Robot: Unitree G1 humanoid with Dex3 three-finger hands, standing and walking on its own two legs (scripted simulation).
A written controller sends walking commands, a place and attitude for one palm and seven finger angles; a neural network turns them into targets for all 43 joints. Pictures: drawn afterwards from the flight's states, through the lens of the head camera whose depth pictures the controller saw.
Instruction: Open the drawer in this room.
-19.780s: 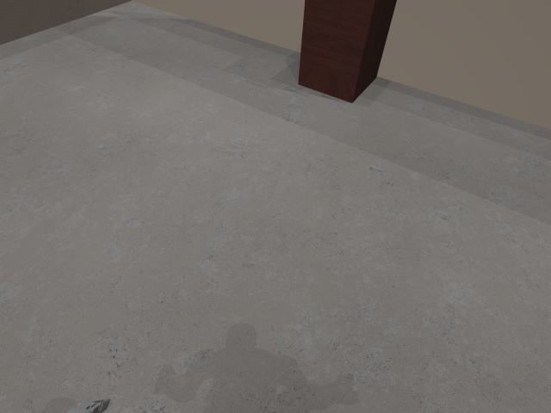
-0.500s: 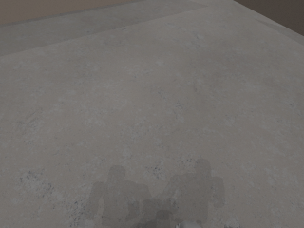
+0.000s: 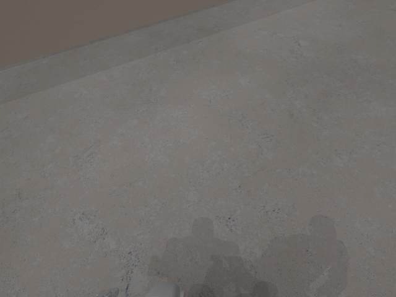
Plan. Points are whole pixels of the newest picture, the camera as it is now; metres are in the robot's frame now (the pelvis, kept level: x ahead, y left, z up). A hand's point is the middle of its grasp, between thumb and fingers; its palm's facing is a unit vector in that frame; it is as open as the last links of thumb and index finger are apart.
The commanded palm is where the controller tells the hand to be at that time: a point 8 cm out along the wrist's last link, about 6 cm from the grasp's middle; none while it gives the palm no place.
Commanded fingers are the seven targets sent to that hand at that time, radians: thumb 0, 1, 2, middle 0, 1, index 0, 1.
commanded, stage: turn or walk to find it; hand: left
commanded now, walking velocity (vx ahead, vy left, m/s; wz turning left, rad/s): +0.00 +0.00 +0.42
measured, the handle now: out of the picture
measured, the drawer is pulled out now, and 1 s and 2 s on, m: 0.00 0.00 0.00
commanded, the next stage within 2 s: none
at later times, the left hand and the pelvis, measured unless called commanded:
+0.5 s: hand out of the picture -0.05 +0.26 -0.18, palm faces +0.28 -0.93 -0.24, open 7.4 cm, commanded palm none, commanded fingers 0.00 0.90 0.90 -0.20 -0.30 -0.20 -0.30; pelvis -0.02 +0.05 +0.00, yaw +12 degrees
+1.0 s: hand out of the picture -0.01 +0.19 -0.15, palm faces +0.41 -0.87 -0.27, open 7.4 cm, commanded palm none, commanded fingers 0.00 0.90 0.90 -0.20 -0.30 -0.20 -0.30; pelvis -0.02 -0.02 +0.00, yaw +25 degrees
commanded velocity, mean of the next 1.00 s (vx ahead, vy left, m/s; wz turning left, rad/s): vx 0.00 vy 0.00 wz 0.42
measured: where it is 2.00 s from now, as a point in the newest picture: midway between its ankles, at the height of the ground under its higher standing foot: outside the picture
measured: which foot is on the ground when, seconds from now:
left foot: up 0.00-0.32, down 0.34-0.84, up 0.86-1.00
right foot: down 0.00-0.34, up 0.36-0.82, down 0.84-1.00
